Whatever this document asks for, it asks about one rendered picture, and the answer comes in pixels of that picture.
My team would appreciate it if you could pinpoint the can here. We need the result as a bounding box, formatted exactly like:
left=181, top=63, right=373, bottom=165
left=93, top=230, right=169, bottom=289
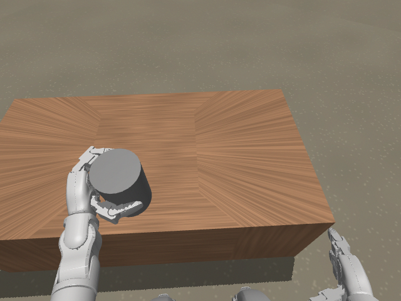
left=89, top=149, right=152, bottom=217

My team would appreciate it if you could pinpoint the right robot hand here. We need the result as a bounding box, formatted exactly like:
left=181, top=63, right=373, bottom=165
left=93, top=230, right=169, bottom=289
left=308, top=228, right=373, bottom=301

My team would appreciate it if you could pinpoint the left robot arm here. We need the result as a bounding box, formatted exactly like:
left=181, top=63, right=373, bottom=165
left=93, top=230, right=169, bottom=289
left=50, top=212, right=102, bottom=301

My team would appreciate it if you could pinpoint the left robot hand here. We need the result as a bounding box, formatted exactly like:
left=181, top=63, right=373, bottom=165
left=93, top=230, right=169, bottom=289
left=66, top=146, right=143, bottom=224

